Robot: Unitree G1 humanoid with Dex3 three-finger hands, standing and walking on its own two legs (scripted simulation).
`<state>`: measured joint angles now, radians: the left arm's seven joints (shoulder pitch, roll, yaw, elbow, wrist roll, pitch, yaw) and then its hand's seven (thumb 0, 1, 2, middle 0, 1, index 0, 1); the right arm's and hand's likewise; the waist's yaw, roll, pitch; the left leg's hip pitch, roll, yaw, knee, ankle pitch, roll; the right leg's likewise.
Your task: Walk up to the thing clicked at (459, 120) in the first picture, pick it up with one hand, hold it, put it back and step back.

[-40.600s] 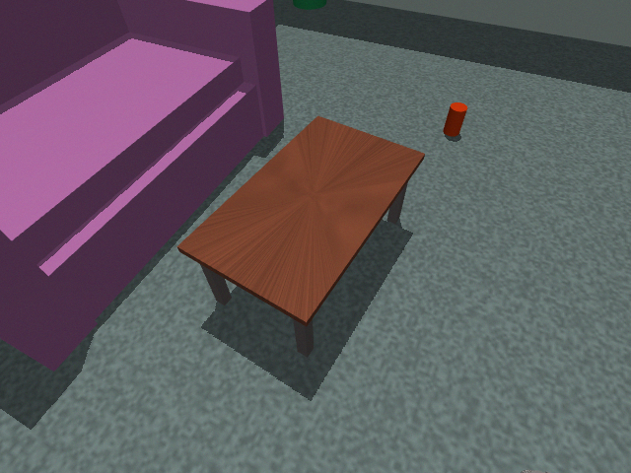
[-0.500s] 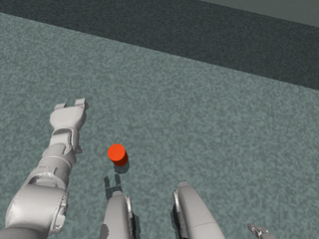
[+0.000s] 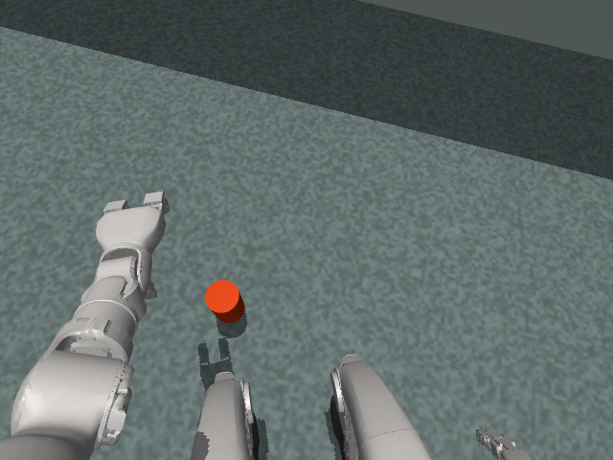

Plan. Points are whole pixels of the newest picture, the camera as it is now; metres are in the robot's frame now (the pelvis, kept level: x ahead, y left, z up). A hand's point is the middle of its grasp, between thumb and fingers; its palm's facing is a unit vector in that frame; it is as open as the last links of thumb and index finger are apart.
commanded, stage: go down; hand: left
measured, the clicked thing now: (226, 302) +0.44 +0.14 -0.58
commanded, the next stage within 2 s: none
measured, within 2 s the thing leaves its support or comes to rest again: neither
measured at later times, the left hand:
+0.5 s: hand (142, 257) +0.41 +0.21 -0.10, palm faces -0.43 +0.00 -0.90, open 14.5 cm
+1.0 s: hand (142, 259) +0.41 +0.21 -0.10, palm faces -0.44 -0.01 -0.90, open 14.4 cm
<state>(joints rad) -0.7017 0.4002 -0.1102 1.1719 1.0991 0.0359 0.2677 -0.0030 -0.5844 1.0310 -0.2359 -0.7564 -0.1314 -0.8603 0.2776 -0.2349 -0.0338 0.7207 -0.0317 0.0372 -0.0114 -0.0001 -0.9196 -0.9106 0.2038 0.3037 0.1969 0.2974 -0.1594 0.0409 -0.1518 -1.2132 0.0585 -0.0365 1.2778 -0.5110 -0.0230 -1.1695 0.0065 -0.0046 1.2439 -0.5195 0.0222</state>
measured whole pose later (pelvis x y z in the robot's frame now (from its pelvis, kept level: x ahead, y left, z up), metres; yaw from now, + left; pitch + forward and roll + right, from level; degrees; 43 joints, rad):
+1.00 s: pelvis +0.00 +0.00 +0.00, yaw +0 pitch +25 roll -2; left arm -0.69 0.40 -0.11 1.16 1.10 0.04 0.27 0.00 -0.59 1.03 -0.20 -0.82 -0.11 -0.90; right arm 0.28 -0.23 -0.03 0.73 -0.03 0.04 -0.01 0.00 -0.92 -0.91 0.20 0.30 0.20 0.30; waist -0.16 0.04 -0.15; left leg -1.21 0.05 -0.04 1.28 -0.51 -0.02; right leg -1.16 0.00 0.00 1.24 -0.51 0.03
